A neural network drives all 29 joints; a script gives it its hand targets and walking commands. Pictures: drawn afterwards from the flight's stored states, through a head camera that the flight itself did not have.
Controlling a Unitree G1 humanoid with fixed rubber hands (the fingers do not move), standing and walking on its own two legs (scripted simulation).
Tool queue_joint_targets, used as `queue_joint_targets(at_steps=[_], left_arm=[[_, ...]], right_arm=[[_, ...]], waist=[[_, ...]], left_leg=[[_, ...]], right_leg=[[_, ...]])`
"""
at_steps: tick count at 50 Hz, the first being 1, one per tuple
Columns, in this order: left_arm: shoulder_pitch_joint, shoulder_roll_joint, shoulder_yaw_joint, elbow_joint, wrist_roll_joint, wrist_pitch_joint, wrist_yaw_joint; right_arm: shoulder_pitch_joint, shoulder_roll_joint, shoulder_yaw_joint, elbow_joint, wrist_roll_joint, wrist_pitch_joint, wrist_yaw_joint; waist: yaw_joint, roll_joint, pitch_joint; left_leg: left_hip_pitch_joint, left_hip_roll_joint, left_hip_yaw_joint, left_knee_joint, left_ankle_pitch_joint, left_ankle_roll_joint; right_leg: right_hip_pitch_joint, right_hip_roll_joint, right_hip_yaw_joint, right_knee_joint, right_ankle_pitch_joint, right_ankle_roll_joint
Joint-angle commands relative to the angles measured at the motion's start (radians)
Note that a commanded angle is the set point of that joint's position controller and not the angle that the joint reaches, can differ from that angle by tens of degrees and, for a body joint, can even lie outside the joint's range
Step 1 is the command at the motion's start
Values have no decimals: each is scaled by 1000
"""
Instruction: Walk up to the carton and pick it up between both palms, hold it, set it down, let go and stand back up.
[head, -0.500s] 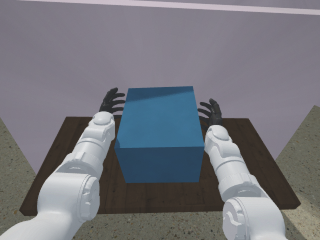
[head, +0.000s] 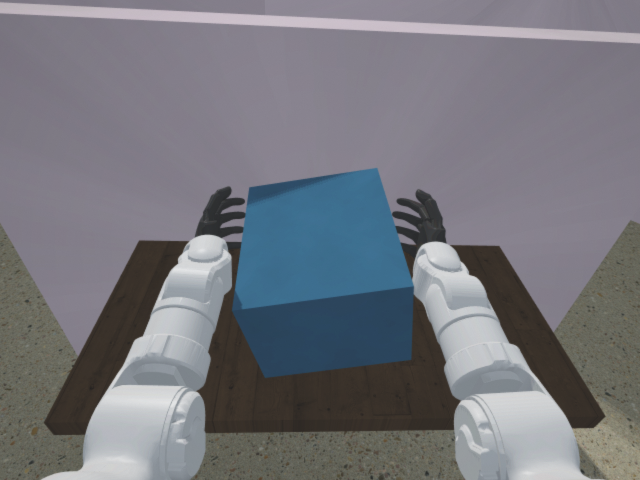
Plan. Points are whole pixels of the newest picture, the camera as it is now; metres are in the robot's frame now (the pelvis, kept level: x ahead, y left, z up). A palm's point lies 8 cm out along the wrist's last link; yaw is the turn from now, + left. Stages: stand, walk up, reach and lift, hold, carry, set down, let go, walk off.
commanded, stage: reach and lift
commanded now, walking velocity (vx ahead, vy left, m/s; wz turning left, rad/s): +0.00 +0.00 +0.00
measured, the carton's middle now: (324, 267) +0.40 -0.01 +0.10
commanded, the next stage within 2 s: hold in 0.52 s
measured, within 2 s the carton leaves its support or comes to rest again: neither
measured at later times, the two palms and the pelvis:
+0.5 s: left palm (202, 238) +0.39 +0.14 +0.16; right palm (426, 236) +0.38 -0.14 +0.18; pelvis +0.00 +0.00 +0.00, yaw +0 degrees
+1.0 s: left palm (196, 229) +0.38 +0.15 +0.19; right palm (427, 228) +0.38 -0.14 +0.19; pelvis +0.00 +0.00 +0.00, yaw +0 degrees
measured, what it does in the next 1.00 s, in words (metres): stands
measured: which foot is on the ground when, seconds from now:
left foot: down 0.00-1.00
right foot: down 0.00-1.00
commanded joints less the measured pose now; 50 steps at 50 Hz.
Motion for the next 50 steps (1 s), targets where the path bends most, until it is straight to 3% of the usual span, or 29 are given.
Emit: queue_joint_targets(at_steps=[1,2,6,9,10,12,15,18,21,22,23,24,25,26,27,30,34,35,36,37,39,40,41,42,43,45,46,47,50], left_arm=[[-700,-814,-299,-309,14,-31,-165],[-690,-822,-319,-302,2,-21,-173],[-693,-803,-355,-406,-18,-16,-183],[-783,-827,-399,-508,-37,-21,-171],[-730,-810,-385,-453,-25,-4,-177],[-684,-772,-351,-438,2,15,-189],[-651,-819,-393,-439,-30,29,-188],[-733,-805,-393,-484,-17,25,-188],[-752,-764,-336,-420,0,31,-206],[-715,-769,-327,-393,9,44,-206],[-763,-778,-364,-466,-14,33,-205],[-791,-772,-359,-468,-20,36,-199],[-792,-777,-370,-438,-30,32,-196],[-782,-777,-371,-474,-12,35,-192],[-754,-778,-358,-452,-3,54,-196],[-760,-766,-376,-454,-21,55,-200],[-784,-793,-363,-452,-10,75,-201],[-739,-775,-336,-410,10,80,-203],[-741,-772,-340,-443,6,81,-206],[-759,-794,-390,-527,-36,78,-206],[-734,-782,-402,-541,-18,87,-193],[-785,-796,-446,-603,-45,93,-187],[-811,-773,-410,-591,-32,93,-186],[-738,-730,-353,-482,4,118,-202],[-690,-749,-352,-505,11,132,-210],[-693,-725,-322,-458,24,144,-228],[-679,-748,-339,-493,16,148,-230],[-712,-749,-350,-502,11,147,-227],[-745,-765,-381,-563,-15,147,-214]], right_arm=[[-838,738,426,-319,107,-47,164],[-883,737,438,-362,119,-57,157],[-839,716,461,-401,136,-43,141],[-785,708,442,-355,127,-31,142],[-760,696,439,-327,124,-24,138],[-744,701,439,-322,115,-21,134],[-824,704,476,-458,155,-34,128],[-811,704,465,-409,154,-13,129],[-796,696,415,-328,119,-6,124],[-817,709,426,-367,121,-12,124],[-837,713,428,-383,141,-19,129],[-846,706,429,-377,140,-8,130],[-875,714,432,-397,135,-15,129],[-815,702,430,-360,137,-6,133],[-827,721,441,-376,139,-6,128],[-841,680,425,-398,153,1,117],[-856,696,423,-377,155,5,126],[-843,690,428,-383,144,8,122],[-823,695,430,-372,145,14,120],[-838,708,462,-463,181,8,114],[-839,704,491,-493,197,13,111],[-850,696,492,-529,210,24,111],[-815,687,478,-464,191,47,109],[-775,664,440,-373,170,65,108],[-773,687,469,-423,182,63,101],[-779,659,437,-415,173,68,98],[-807,672,457,-462,194,60,105],[-797,666,449,-435,191,68,101],[-842,684,482,-512,218,71,98]], waist=[[21,20,-366],[33,25,-377],[8,7,-398],[-30,61,-440],[-36,57,-379],[-25,36,-342],[-22,29,-432],[-19,23,-385],[-28,-14,-319],[-19,6,-305],[-4,34,-376],[-21,15,-378],[-10,8,-394],[-28,35,-363],[-3,40,-352],[-41,16,-377],[-9,45,-357],[-17,-4,-332],[-19,9,-328],[-30,15,-398],[-8,28,-428],[-18,41,-467],[-32,36,-408],[-31,6,-292],[-23,0,-308],[-26,-3,-260],[-12,8,-315],[-38,20,-309],[-17,10,-356]], left_leg=[[284,-93,-27,-164,231,-19],[281,-92,-20,-154,272,-21],[325,-86,-42,-141,347,-26],[336,-88,-39,-129,370,-49],[342,-86,-40,-130,356,-52],[318,-93,-29,-146,324,-36],[341,-96,-31,-134,389,-42],[321,-92,-34,-141,330,-42],[288,-89,-22,-175,225,-20],[291,-91,-14,-175,230,-18],[292,-92,-20,-162,280,-28],[307,-89,-28,-165,243,-23],[290,-88,-26,-167,240,-28],[304,-84,-26,-167,264,-29],[313,-82,-27,-160,278,-29],[308,-89,-28,-152,301,-33],[324,-79,-30,-159,291,-40],[299,-85,-23,-171,256,-28],[305,-83,-23,-169,267,-28],[335,-84,-37,-149,348,-34],[353,-84,-40,-133,412,-47],[361,-82,-46,-123,426,-47],[348,-87,-40,-131,358,-47],[312,-81,-31,-157,299,-37],[320,-87,-23,-162,321,-29],[284,-87,-19,-180,235,-23],[314,-80,-28,-173,310,-27],[317,-83,-36,-171,288,-31],[309,-84,-36,-150,328,-27]], right_leg=[[264,73,-9,-85,129,-7],[266,75,-1,-84,160,-7],[303,80,-5,-82,220,-4],[269,83,-17,-73,210,-13],[264,77,-14,-81,201,-7],[288,65,-12,-86,212,1],[319,76,-14,-78,277,2],[290,80,-13,-90,204,0],[277,60,-10,-107,142,3],[288,60,-11,-99,158,3],[296,60,-6,-89,181,2],[294,63,-15,-90,159,1],[278,67,-18,-93,148,4],[280,70,-19,-89,169,-7],[281,64,-13,-95,166,-2],[308,71,-11,-94,207,1],[282,74,-18,-92,158,-7],[305,72,-20,-101,145,-1],[316,69,-10,-103,162,1],[331,76,-19,-89,245,-1],[323,88,-28,-83,265,-2],[315,90,-23,-81,261,-3],[295,83,-17,-88,208,-4],[299,78,-19,-101,175,-2],[339,71,-11,-100,227,-1],[332,64,-7,-109,161,4],[352,73,-12,-95,214,1],[345,70,-10,-96,207,1],[328,80,-17,-85,230,-3]])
